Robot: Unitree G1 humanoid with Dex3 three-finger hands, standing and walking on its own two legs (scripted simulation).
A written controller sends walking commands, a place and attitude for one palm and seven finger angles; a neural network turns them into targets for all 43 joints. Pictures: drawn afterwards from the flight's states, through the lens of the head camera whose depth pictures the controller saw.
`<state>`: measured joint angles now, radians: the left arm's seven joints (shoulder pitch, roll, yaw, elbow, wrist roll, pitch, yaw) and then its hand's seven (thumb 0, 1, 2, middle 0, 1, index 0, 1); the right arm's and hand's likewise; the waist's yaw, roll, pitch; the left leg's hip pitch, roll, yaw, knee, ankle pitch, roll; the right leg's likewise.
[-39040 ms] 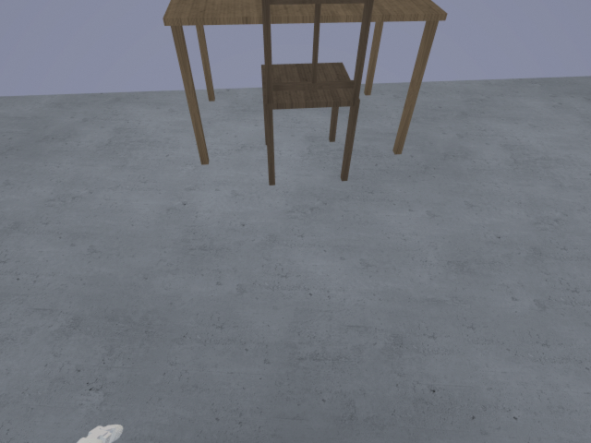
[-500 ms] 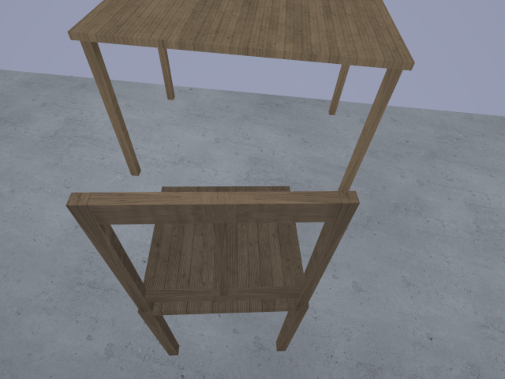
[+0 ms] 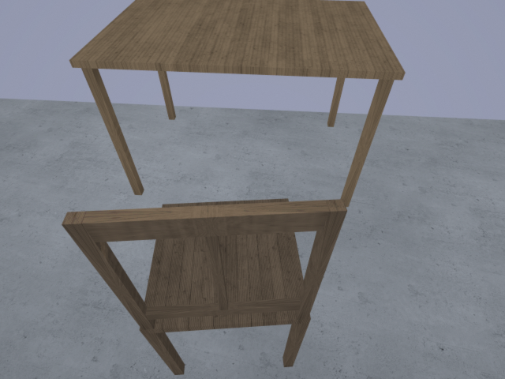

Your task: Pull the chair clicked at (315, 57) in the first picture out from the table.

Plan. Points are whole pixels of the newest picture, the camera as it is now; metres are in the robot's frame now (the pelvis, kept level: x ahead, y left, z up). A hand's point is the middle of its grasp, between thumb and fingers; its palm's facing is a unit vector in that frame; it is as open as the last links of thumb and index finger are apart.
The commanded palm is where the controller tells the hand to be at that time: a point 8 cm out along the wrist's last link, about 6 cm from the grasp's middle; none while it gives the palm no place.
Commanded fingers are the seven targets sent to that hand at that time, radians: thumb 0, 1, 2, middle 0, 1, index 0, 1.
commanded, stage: let the arm hang, fingers relaxed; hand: left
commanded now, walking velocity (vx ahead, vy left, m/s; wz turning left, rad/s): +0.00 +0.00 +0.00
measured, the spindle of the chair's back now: (218, 275) +0.32 +0.09 -0.07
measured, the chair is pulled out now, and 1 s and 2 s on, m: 0.59 0.59 0.59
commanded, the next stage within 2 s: look to check the result in 0.20 s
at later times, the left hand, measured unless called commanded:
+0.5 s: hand out of the picture +0.00 +0.17 -0.18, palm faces +0.05 -0.98 -0.19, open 7.3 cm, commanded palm none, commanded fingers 0.00 0.90 0.90 -0.20 -0.30 -0.20 -0.30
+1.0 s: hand out of the picture +0.01 +0.17 -0.18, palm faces +0.06 -0.98 -0.20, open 7.2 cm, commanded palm none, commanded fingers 0.00 0.90 0.90 -0.20 -0.30 -0.20 -0.30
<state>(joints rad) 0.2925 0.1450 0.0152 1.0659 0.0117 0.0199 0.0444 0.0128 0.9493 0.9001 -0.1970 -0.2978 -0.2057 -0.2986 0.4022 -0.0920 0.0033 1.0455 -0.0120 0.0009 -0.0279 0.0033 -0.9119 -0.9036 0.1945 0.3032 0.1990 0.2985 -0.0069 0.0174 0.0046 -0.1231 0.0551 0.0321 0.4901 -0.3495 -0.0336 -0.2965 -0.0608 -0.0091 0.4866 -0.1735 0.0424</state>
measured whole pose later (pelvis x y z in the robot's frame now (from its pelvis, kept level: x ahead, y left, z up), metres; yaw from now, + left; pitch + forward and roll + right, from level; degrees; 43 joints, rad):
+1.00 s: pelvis +0.02 +0.01 +0.00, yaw +0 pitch -1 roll +0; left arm 0.30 0.13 0.02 1.09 0.01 0.02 0.05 0.01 0.94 0.90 -0.20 -0.30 -0.20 -0.30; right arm 0.38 -0.10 0.00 1.06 -0.01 0.00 -0.04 0.00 -0.91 -0.90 0.19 0.30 0.20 0.30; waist 0.00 0.01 0.02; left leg -0.09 0.05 0.03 0.47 -0.37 -0.03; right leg -0.27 -0.07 -0.01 0.49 -0.20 0.05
